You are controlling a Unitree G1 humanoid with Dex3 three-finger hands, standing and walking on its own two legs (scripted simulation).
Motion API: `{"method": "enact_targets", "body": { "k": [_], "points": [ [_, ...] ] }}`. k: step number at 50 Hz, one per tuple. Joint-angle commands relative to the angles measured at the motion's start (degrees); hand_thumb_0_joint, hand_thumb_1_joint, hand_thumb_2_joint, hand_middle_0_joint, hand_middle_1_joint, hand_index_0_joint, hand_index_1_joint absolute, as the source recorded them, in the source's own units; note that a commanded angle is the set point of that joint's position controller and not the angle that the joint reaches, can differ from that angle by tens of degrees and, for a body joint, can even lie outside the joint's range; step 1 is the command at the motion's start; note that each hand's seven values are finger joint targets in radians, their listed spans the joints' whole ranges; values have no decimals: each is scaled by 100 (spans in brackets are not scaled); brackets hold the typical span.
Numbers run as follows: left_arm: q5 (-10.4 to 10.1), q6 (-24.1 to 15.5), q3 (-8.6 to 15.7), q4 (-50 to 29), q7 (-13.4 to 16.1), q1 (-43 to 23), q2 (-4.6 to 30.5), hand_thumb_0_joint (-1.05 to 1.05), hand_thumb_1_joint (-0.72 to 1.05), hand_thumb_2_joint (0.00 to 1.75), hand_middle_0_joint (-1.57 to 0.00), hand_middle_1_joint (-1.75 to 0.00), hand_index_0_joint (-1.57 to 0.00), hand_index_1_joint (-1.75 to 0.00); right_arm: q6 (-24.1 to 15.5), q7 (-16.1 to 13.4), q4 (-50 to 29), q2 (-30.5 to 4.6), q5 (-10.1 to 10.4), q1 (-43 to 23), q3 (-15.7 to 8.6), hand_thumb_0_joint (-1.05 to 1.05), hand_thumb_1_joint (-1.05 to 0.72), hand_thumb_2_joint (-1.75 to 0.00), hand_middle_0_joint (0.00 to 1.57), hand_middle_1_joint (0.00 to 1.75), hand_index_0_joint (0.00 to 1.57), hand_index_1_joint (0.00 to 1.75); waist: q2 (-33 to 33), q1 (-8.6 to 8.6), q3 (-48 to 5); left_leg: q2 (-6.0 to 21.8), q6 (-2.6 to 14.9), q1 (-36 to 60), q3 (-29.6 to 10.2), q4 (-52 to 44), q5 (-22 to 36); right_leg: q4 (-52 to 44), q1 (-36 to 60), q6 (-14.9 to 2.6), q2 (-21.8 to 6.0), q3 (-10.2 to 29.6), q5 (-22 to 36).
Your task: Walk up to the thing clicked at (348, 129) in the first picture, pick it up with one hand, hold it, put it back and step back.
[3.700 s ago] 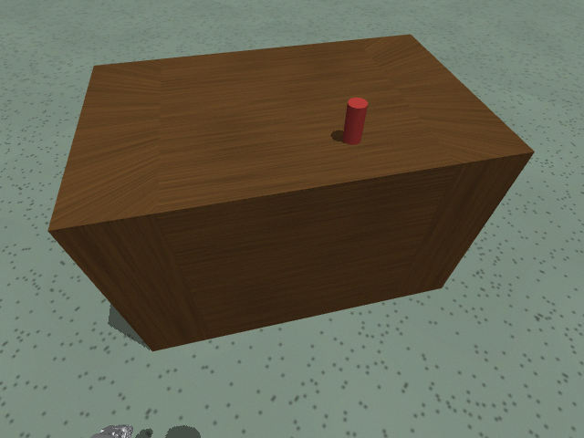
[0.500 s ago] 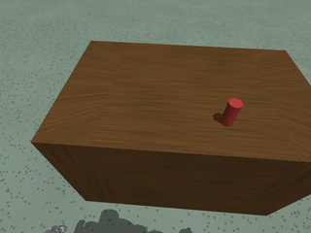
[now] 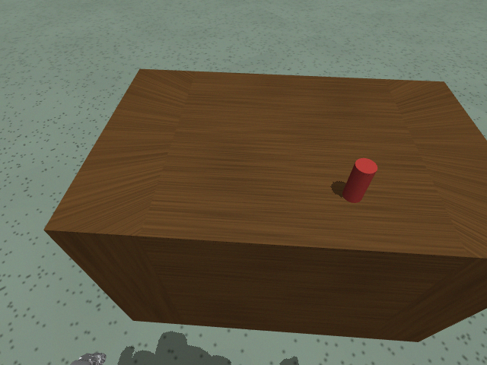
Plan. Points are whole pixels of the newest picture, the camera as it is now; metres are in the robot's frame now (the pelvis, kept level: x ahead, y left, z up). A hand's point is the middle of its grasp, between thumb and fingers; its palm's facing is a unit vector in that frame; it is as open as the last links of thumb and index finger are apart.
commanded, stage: stand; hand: right
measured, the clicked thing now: (358, 181) +0.50 -0.23 -0.03
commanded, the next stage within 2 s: none
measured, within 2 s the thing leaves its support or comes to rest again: neither
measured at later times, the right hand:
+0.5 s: hand out of the picture +0.08 -0.26 -0.16, palm faces -0.02 +0.94 -0.34, open 7.4 cm
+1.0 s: hand out of the picture +0.08 -0.27 -0.16, palm faces -0.02 +0.94 -0.34, open 7.4 cm
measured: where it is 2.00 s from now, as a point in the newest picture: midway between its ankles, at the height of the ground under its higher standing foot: outside the picture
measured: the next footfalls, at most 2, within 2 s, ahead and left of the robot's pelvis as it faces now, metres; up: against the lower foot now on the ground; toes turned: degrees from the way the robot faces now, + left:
none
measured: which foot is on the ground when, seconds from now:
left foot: down 0.00-1.00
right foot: down 0.00-1.00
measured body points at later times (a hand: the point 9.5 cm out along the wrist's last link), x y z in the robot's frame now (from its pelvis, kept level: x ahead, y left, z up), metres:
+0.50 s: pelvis +0.00 -0.01 +0.00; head +0.01 -0.01 +0.45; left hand +0.08 +0.29 -0.13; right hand +0.08 -0.31 -0.13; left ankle +0.00 +0.11 -0.75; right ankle +0.00 -0.13 -0.75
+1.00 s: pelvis +0.01 -0.02 +0.00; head +0.02 -0.02 +0.45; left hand +0.08 +0.28 -0.13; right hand +0.08 -0.32 -0.13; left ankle +0.00 +0.11 -0.75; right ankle +0.00 -0.13 -0.75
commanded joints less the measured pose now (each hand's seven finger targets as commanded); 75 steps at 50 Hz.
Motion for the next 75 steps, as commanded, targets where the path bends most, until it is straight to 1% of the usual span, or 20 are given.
{"method": "enact_targets", "body": {
  "k": [1, 7, 13, 18, 24, 26, 31, 34, 36, 37, 38, 42, 48, 56, 62, 63, 67, 69, 74, 75],
  "points": [
    [-2, -101, 184, -336, 49, -202, 1168, 0, 90, 90, -20, -30, -20, -30, -208, -99, -295, -1254, 31, -351, -170, 0, -90, -90, 20, 30, 20, 30, 112, 11, -371, 849, 39, 53, -668, -348, 865, -299, 71, -213, -599, 547, 513],
    [4, -98, 194, -345, 40, -203, 1224, 0, 90, 90, -20, -30, -20, -30, -233, -114, -269, -1219, 35, -307, -145, 0, -90, -90, 20, 30, 20, 30, 75, 0, -371, 841, 5, 9, -638, -380, 863, -305, 137, -233, -595, 530, 495],
    [3, -103, 183, -352, 33, -155, 1239, 0, 90, 90, -20, -30, -20, -30, -220, -106, -242, -1180, 34, -247, -115, 0, -90, -90, 20, 30, 20, 30, 63, -16, -253, 803, 5, -103, -623, -399, 518, -415, 99, -233, -606, 569, 310],
    [8, -120, 180, -371, 33, -135, 1224, 0, 90, 90, -20, -30, -20, -30, -228, -115, -248, -1206, 39, -214, -112, 0, -90, -90, 20, 30, 20, 30, 38, -30, -509, 838, 12, 95, -607, -265, 935, -335, 221, -244, -635, 565, 789],
    [-12, -101, 181, -370, 34, -156, 1233, 0, 90, 90, -20, -30, -20, -30, -232, -128, -232, -1211, 26, -155, -89, 0, -90, -90, 20, 30, 20, 30, 15, -38, -375, 848, -20, 77, -604, -307, 974, -350, 122, -249, -602, 562, 729],
    [-7, -79, 185, -371, 38, -156, 1235, 0, 90, 90, -20, -30, -20, -30, -218, -136, -222, -1234, 20, -158, -99, 0, -90, -90, 20, 30, 20, 30, 13, -31, -328, 833, -24, -9, -601, -331, 718, -380, 86, -255, -580, 558, 486],
    [0, -105, 178, -374, 41, -113, 1249, 0, 90, 90, -20, -30, -20, -30, -214, -129, -242, -1219, 35, -143, -91, 0, -90, -90, 20, 30, 20, 30, -105, -33, -424, 851, -3, 77, -583, -266, 873, -356, 163, -264, -614, 577, 785],
    [-16, -95, 182, -376, 42, -163, 1255, 0, 90, 90, -20, -30, -20, -30, -220, -132, -246, -1205, 31, -167, -76, 0, -90, -90, 20, 30, 20, 30, -58, -41, -309, 845, -21, 60, -598, -301, 857, -373, 57, -251, -595, 584, 667],
    [-13, -94, 174, -361, 41, -81, 1248, 0, 90, 90, -20, -30, -20, -30, -204, -126, -232, -1213, 32, -168, -76, 0, -90, -90, 20, 30, 20, 30, -74, -2, -226, 843, -4, 43, -600, -316, 623, -443, -11, -251, -597, 595, 513],
    [-1, -89, 183, -382, 39, -105, 1256, 0, 90, 90, -20, -30, -20, -30, -207, -130, -248, -1227, 28, -147, -86, 0, -90, -90, 20, 30, 20, 30, -24, -31, -366, 847, 7, 121, -573, -310, 601, -420, -8, -258, -596, 604, 473],
    [4, -100, 174, -383, 42, -115, 1251, 0, 90, 90, -20, -30, -20, -30, -216, -121, -253, -1214, 33, -183, -83, 0, -90, -90, 20, 30, 20, 30, -47, -8, -299, 861, -3, 72, -612, -298, 783, -415, 27, -251, -584, 583, 621],
    [-9, -97, 179, -372, 43, -121, 1251, 0, 90, 90, -20, -30, -20, -30, -202, -126, -249, -1212, 25, -127, -79, 0, -90, -90, 20, 30, 20, 30, -58, -29, -290, 837, -2, 6, -576, -314, 602, -434, 48, -256, -596, 614, 503],
    [0, -105, 177, -391, 46, -109, 1263, 0, 90, 90, -20, -30, -20, -30, -211, -130, -273, -1202, 24, -160, -85, 0, -90, -90, 20, 30, 20, 30, -8, -10, -380, 855, -15, 84, -572, -249, 869, -370, 96, -264, -583, 575, 821],
    [-17, -94, 174, -371, 36, -63, 1241, 0, 90, 90, -20, -30, -20, -30, -216, -139, -258, -1215, 33, -124, -69, 0, -90, -90, 20, 30, 20, 30, 103, 9, -354, 863, -10, 78, -557, -282, 868, -357, 120, -280, -577, 599, 809],
    [-10, -106, 177, -377, 44, -89, 1256, 0, 90, 90, -20, -30, -20, -30, -211, -148, -278, -1212, 30, -72, -70, 0, -90, -90, 20, 30, 20, 30, -68, -7, -465, 879, -7, 201, -529, -217, 1159, -299, 207, -277, -593, 590, 1198],
    [-20, -95, 179, -368, 44, -98, 1226, 0, 90, 90, -20, -30, -20, -30, -213, -154, -269, -1231, 27, -27, -64, 0, -90, -90, 20, 30, 20, 30, 46, -28, -445, 861, -10, 130, -506, -250, 969, -352, 192, -269, -594, 609, 1014],
    [-17, -76, 197, -378, 42, -100, 1253, 0, 90, 90, -20, -30, -20, -30, -209, -163, -285, -1255, 22, -93, -74, 0, -90, -90, 20, 30, 20, 30, 71, 13, -431, 888, 6, 182, -525, -272, 922, -340, 149, -289, -589, 600, 876],
    [1, -77, 195, -382, 40, -124, 1232, 0, 90, 90, -20, -30, -20, -30, -224, -158, -305, -1244, 28, -95, -72, 0, -90, -90, 20, 30, 20, 30, 56, 3, -497, 899, -4, 189, -532, -246, 1178, -275, 266, -302, -589, 566, 1125],
    [-18, -86, 187, -353, 43, -107, 1235, 0, 90, 90, -20, -30, -20, -30, -207, -157, -292, -1226, 26, -102, -62, 0, -90, -90, 20, 30, 20, 30, -56, 13, -259, 883, -13, 103, -550, -297, 928, -368, 105, -262, -568, 579, 869],
    [-5, -87, 192, -376, 44, -115, 1242, 0, 90, 90, -20, -30, -20, -30, -210, -160, -309, -1246, 19, -98, -79, 0, -90, -90, 20, 30, 20, 30, -62, 0, -399, 899, 1, 234, -517, -269, 999, -352, 103, -273, -591, 606, 957]
  ]
}}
